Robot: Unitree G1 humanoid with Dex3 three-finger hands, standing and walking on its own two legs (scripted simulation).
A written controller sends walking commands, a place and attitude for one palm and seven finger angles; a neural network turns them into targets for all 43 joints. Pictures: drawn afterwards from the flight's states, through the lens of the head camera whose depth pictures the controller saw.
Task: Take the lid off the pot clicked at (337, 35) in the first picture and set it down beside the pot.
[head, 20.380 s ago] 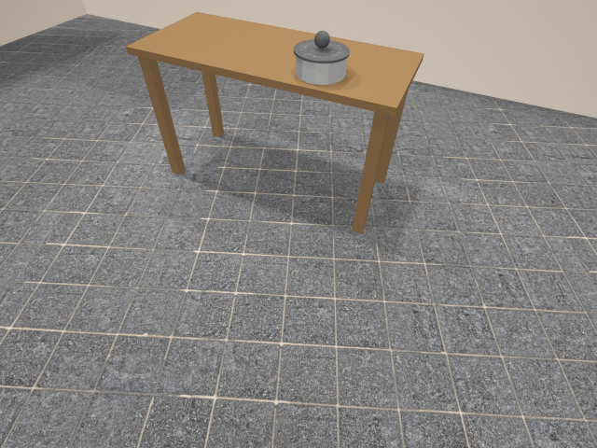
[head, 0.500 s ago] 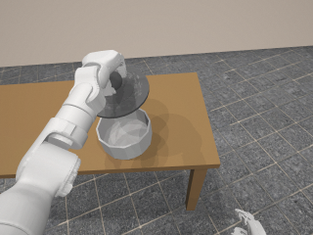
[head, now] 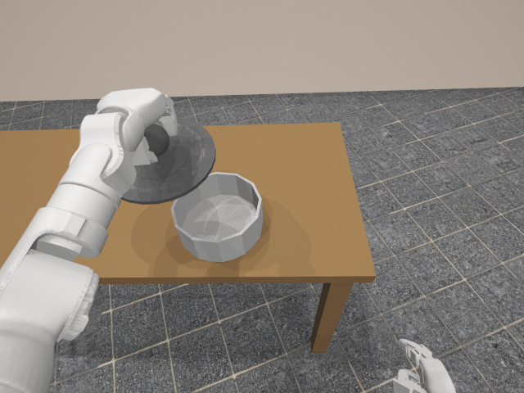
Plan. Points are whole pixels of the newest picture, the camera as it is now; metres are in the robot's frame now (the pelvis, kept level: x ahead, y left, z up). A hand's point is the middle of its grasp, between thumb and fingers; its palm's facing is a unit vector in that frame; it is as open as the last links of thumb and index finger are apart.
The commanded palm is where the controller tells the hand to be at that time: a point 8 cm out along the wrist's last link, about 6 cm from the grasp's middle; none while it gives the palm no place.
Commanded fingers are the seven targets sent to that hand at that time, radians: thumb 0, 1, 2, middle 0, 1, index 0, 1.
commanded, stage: move the lid sideways beside the pot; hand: left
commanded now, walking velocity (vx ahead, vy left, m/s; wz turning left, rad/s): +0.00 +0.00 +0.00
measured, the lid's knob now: (152, 140) +0.47 +0.20 +0.15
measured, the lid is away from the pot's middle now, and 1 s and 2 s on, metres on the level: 0.08 0.21 0.22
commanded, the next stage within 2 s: lower the lid onto the table in 1.40 s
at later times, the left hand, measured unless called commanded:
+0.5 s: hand (113, 140) +0.45 +0.24 +0.17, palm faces -0.28 -0.03 -0.96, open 8.4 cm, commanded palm +0.43 +0.25 +0.24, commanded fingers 0.00 0.58 1.04 -0.78 -1.03 -0.78 -1.02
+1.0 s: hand (63, 153) +0.42 +0.31 +0.16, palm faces -0.32 -0.06 -0.94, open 8.4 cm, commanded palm +0.43 +0.31 +0.24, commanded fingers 0.00 0.58 1.04 -0.78 -1.03 -0.78 -1.02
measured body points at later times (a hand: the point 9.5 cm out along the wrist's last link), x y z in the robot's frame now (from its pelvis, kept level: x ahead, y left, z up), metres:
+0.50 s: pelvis +0.00 +0.02 +0.00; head +0.03 +0.00 +0.45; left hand +0.46 +0.24 +0.22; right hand +0.11 -0.25 -0.12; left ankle +0.02 +0.10 -0.74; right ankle -0.02 -0.12 -0.74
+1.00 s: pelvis +0.00 +0.02 +0.00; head +0.04 +0.01 +0.45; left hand +0.43 +0.31 +0.22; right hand +0.13 -0.25 -0.12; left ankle +0.02 +0.10 -0.74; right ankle -0.02 -0.12 -0.74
